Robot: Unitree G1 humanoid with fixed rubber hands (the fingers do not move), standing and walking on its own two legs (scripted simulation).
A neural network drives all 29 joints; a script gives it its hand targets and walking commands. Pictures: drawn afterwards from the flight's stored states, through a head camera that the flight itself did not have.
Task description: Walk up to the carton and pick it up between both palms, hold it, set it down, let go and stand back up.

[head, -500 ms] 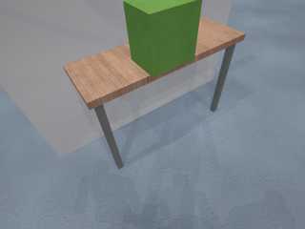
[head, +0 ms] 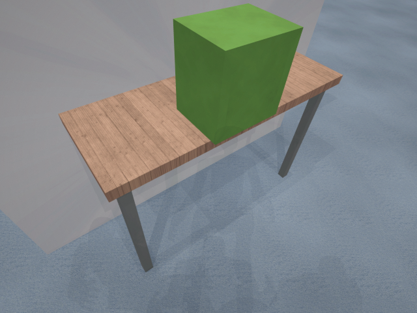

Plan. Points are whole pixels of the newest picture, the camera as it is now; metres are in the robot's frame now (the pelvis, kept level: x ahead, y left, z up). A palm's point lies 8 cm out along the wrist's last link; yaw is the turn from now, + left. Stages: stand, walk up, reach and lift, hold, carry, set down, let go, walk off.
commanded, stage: walk up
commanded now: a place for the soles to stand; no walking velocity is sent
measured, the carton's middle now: (232, 73) +0.76 -0.05 +0.08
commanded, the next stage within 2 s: none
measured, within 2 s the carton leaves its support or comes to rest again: neither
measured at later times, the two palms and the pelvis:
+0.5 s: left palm (130, 238) +0.31 +0.19 -0.10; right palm out of the picture +0.13 -0.29 -0.14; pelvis +0.17 -0.04 -0.02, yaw -1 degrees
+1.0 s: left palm (135, 240) +0.32 +0.19 -0.13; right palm (326, 215) +0.39 -0.30 -0.10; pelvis +0.29 -0.06 -0.01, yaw -2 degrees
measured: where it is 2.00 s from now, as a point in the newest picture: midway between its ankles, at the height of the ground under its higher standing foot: outside the picture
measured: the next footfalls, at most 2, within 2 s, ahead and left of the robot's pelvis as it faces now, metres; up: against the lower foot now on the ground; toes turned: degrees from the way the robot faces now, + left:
right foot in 0.44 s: +0.29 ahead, -0.13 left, +0.00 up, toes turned -5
left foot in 0.92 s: +0.41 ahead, +0.03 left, +0.00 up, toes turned +0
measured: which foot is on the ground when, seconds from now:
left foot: down 0.00-0.50, up 0.52-0.90, down 0.92-1.00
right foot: up 0.00-0.42, down 0.44-0.98, up 1.00-1.00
